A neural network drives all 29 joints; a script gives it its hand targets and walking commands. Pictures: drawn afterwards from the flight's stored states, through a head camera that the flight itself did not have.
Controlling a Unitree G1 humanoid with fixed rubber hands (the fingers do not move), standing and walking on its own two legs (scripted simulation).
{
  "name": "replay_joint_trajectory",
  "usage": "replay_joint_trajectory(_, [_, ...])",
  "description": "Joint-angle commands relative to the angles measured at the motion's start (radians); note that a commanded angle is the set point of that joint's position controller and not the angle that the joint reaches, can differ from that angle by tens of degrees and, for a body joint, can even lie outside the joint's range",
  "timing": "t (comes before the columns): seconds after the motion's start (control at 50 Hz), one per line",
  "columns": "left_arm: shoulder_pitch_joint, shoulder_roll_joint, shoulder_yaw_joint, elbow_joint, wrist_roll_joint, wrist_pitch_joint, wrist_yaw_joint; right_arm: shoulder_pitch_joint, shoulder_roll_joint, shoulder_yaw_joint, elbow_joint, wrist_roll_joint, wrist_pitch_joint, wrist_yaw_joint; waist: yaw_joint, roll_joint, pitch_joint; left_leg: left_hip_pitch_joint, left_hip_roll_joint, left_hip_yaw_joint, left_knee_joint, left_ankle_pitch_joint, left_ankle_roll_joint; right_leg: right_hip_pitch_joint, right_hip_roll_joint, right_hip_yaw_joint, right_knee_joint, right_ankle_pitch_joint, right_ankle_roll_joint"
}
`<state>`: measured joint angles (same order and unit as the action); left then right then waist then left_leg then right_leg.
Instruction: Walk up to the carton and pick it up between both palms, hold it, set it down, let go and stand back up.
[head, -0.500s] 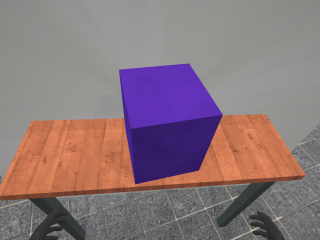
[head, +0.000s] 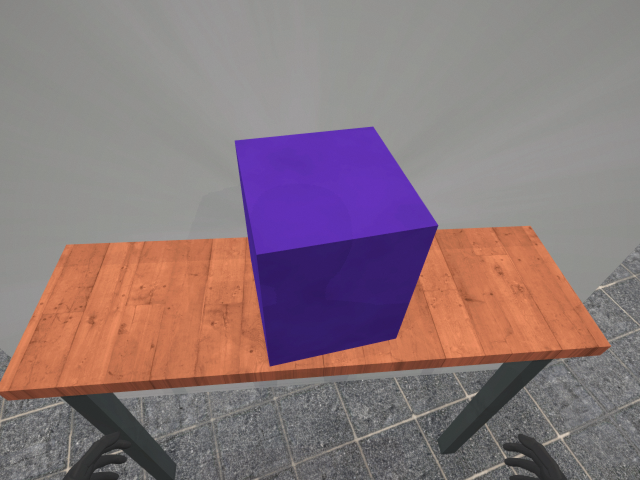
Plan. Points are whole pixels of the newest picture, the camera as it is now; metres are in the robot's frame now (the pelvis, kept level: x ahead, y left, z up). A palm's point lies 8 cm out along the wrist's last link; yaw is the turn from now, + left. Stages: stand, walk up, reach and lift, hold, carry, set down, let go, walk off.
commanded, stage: stand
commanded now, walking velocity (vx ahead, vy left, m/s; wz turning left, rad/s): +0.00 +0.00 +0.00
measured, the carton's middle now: (321, 246) +0.42 +0.02 +0.06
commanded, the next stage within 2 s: none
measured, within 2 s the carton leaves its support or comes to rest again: neither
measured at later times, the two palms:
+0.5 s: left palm out of the picture +0.09 +0.30 -0.07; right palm out of the picture +0.10 -0.30 -0.09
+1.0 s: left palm out of the picture +0.08 +0.29 -0.07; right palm out of the picture +0.09 -0.31 -0.10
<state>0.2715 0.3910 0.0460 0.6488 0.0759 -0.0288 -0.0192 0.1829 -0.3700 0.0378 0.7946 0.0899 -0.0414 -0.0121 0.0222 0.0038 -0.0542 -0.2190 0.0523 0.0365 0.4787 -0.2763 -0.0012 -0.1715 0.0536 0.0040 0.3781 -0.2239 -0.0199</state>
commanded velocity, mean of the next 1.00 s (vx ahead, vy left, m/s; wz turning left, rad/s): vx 0.00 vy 0.00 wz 0.00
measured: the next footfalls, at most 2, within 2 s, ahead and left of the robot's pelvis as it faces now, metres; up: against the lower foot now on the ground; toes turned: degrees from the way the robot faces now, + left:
none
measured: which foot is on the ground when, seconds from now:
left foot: down 0.00-1.00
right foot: down 0.00-1.00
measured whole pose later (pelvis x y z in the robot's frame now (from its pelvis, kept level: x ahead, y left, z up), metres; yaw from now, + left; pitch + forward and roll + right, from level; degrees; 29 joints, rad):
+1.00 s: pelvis -0.02 -0.02 +0.00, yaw +0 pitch -1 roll +0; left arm 0.27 0.39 0.05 0.73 0.08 -0.03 -0.01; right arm 0.18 -0.38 0.04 0.92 0.09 -0.03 -0.01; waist 0.02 0.01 -0.03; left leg -0.19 0.05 0.04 0.41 -0.21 -0.02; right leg -0.17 0.05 0.00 0.38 -0.19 -0.03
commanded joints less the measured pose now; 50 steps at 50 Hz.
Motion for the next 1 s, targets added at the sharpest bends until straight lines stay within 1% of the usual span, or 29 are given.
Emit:
replay_joint_trajectory(0.0, [-0.046, 0.168, 0.044, 0.055, -0.059, -0.026, 0.007, -0.028, -0.217, -0.088, -0.021, -0.132, -0.011, -0.001, -0.021, 0.060, -0.009, 0.079, 0.087, -0.105, -0.078, 0.264, 0.054, 0.032, -0.151, 0.096, 0.017, 0.224, -0.020])
replay_joint_trajectory(0.06, [-0.043, 0.172, 0.044, 0.061, -0.061, -0.026, 0.010, -0.024, -0.214, -0.086, -0.012, -0.131, -0.009, -0.001, -0.022, 0.058, -0.001, 0.079, 0.088, -0.107, -0.084, 0.251, 0.053, 0.028, -0.152, 0.100, 0.012, 0.214, -0.020])
replay_joint_trajectory(0.08, [-0.043, 0.175, 0.045, 0.065, -0.060, -0.026, 0.010, -0.033, -0.216, -0.086, -0.010, -0.132, -0.009, 0.000, -0.019, 0.049, 0.001, 0.074, 0.087, -0.106, -0.087, 0.239, 0.053, 0.028, -0.151, 0.100, 0.008, 0.210, -0.019])
replay_joint_trajectory(0.14, [-0.045, 0.175, 0.044, 0.071, -0.061, -0.024, 0.009, -0.040, -0.216, -0.085, -0.001, -0.131, -0.009, 0.000, -0.021, 0.058, 0.007, 0.069, 0.087, -0.106, -0.093, 0.225, 0.052, 0.026, -0.154, 0.102, 0.001, 0.198, -0.020])
replay_joint_trajectory(0.16, [-0.045, 0.176, 0.044, 0.074, -0.060, -0.024, 0.010, -0.039, -0.216, -0.084, 0.000, -0.130, -0.010, 0.000, -0.021, 0.049, 0.014, 0.065, 0.088, -0.109, -0.096, 0.215, 0.052, 0.024, -0.154, 0.104, -0.003, 0.190, -0.020])
replay_joint_trajectory(0.2, [-0.058, 0.176, 0.043, 0.074, -0.060, -0.025, 0.009, -0.037, -0.217, -0.082, 0.009, -0.130, -0.008, 0.000, -0.024, 0.059, 0.015, 0.066, 0.087, -0.108, -0.101, 0.202, 0.051, 0.023, -0.156, 0.108, -0.009, 0.171, -0.020])
replay_joint_trajectory(0.22, [-0.052, 0.177, 0.043, 0.078, -0.062, -0.025, 0.010, -0.040, -0.214, -0.082, 0.012, -0.132, -0.007, 0.001, -0.022, 0.051, 0.015, 0.071, 0.088, -0.109, -0.104, 0.200, 0.052, 0.017, -0.155, 0.110, -0.009, 0.170, -0.020])
replay_joint_trajectory(0.24, [-0.054, 0.179, 0.042, 0.079, -0.062, -0.025, 0.010, -0.037, -0.218, -0.082, 0.014, -0.130, -0.007, 0.001, -0.024, 0.059, 0.029, 0.063, 0.086, -0.108, -0.106, 0.190, 0.049, 0.014, -0.155, 0.112, -0.016, 0.161, -0.020])
replay_joint_trajectory(0.3, [-0.057, 0.179, 0.041, 0.086, -0.061, -0.025, 0.010, -0.039, -0.217, -0.082, 0.023, -0.130, -0.008, 0.002, -0.024, 0.040, 0.028, 0.067, 0.086, -0.109, -0.110, 0.185, 0.048, 0.016, -0.157, 0.112, -0.023, 0.159, -0.020])
replay_joint_trajectory(0.34, [-0.052, 0.182, 0.042, 0.089, -0.063, -0.026, 0.010, -0.042, -0.221, -0.082, 0.026, -0.129, -0.007, 0.002, -0.024, 0.048, 0.027, 0.070, 0.085, -0.108, -0.112, 0.176, 0.047, 0.012, -0.157, 0.115, -0.029, 0.146, -0.019])
replay_joint_trajectory(0.46, [-0.055, 0.186, 0.041, 0.102, -0.064, -0.025, 0.010, -0.047, -0.218, -0.081, 0.045, -0.129, -0.005, 0.003, -0.023, 0.040, 0.036, 0.065, 0.085, -0.110, -0.126, 0.156, 0.046, 0.015, -0.160, 0.123, -0.040, 0.134, -0.019])
replay_joint_trajectory(0.48, [-0.057, 0.185, 0.040, 0.105, -0.063, -0.025, 0.010, -0.052, -0.217, -0.080, 0.046, -0.129, -0.005, 0.003, -0.025, 0.054, 0.039, 0.067, 0.085, -0.108, -0.126, 0.151, 0.045, 0.013, -0.160, 0.124, -0.044, 0.132, -0.020])
replay_joint_trajectory(0.5, [-0.060, 0.184, 0.039, 0.105, -0.062, -0.025, 0.010, -0.045, -0.220, -0.081, 0.050, -0.129, -0.005, 0.003, -0.028, 0.055, 0.037, 0.068, 0.085, -0.110, -0.126, 0.148, 0.045, 0.013, -0.162, 0.126, -0.047, 0.131, -0.021])
replay_joint_trajectory(0.52, [-0.059, 0.181, 0.037, 0.107, -0.064, -0.025, 0.009, -0.052, -0.218, -0.079, 0.052, -0.129, -0.006, 0.003, -0.026, 0.044, 0.034, 0.072, 0.086, -0.110, -0.129, 0.159, 0.044, 0.014, -0.160, 0.123, -0.043, 0.138, -0.019])
replay_joint_trajectory(0.62, [-0.058, 0.184, 0.037, 0.117, -0.065, -0.025, 0.010, -0.056, -0.217, -0.078, 0.065, -0.126, -0.005, 0.004, -0.026, 0.038, 0.042, 0.074, 0.084, -0.107, -0.131, 0.153, 0.041, 0.013, -0.162, 0.123, -0.055, 0.132, -0.016])
replay_joint_trajectory(0.64, [-0.059, 0.186, 0.037, 0.116, -0.064, -0.025, 0.011, -0.050, -0.219, -0.077, 0.068, -0.127, -0.004, 0.003, -0.027, 0.046, 0.036, 0.077, 0.085, -0.108, -0.131, 0.156, 0.041, 0.014, -0.165, 0.127, -0.055, 0.137, -0.018])
replay_joint_trajectory(0.66, [-0.065, 0.182, 0.035, 0.117, -0.067, -0.025, 0.010, -0.053, -0.218, -0.077, 0.070, -0.127, -0.004, 0.003, -0.026, 0.039, 0.042, 0.077, 0.086, -0.109, -0.136, 0.156, 0.041, 0.008, -0.163, 0.127, -0.053, 0.132, -0.018])
replay_joint_trajectory(0.78, [-0.056, 0.185, 0.034, 0.129, -0.067, -0.025, 0.013, -0.061, -0.216, -0.075, 0.082, -0.125, -0.002, 0.004, -0.025, 0.043, 0.042, 0.079, 0.085, -0.108, -0.136, 0.156, 0.038, 0.009, -0.164, 0.130, -0.063, 0.134, -0.017])
replay_joint_trajectory(0.8, [-0.057, 0.184, 0.034, 0.132, -0.066, -0.025, 0.013, -0.055, -0.212, -0.073, 0.086, -0.124, -0.002, 0.003, -0.026, 0.033, 0.040, 0.082, 0.084, -0.105, -0.139, 0.152, 0.038, 0.014, -0.166, 0.130, -0.065, 0.136, -0.017])
replay_joint_trajectory(0.88, [-0.060, 0.185, 0.033, 0.136, -0.068, -0.025, 0.013, -0.062, -0.211, -0.071, 0.095, -0.124, -0.002, 0.004, -0.023, 0.037, 0.036, 0.082, 0.086, -0.107, -0.142, 0.160, 0.038, 0.020, -0.167, 0.128, -0.065, 0.149, -0.016])
replay_joint_trajectory(0.9, [-0.059, 0.187, 0.034, 0.137, -0.067, -0.026, 0.014, -0.054, -0.212, -0.071, 0.096, -0.123, -0.001, 0.004, -0.027, 0.043, 0.033, 0.088, 0.084, -0.104, -0.142, 0.166, 0.035, 0.020, -0.166, 0.128, -0.064, 0.154, -0.015])
replay_joint_trajectory(0.94, [-0.057, 0.187, 0.033, 0.140, -0.070, -0.024, 0.013, -0.061, -0.213, -0.071, 0.099, -0.124, -0.002, 0.004, -0.023, 0.036, 0.036, 0.090, 0.085, -0.102, -0.142, 0.169, 0.034, 0.016, -0.166, 0.128, -0.067, 0.153, -0.014])
replay_joint_trajectory(0.98, [-0.061, 0.188, 0.033, 0.143, -0.069, -0.024, 0.014, -0.058, -0.211, -0.070, 0.104, -0.122, 0.000, 0.003, -0.027, 0.035, 0.046, 0.086, 0.084, -0.104, -0.144, 0.163, 0.033, 0.010, -0.166, 0.131, -0.070, 0.151, -0.014])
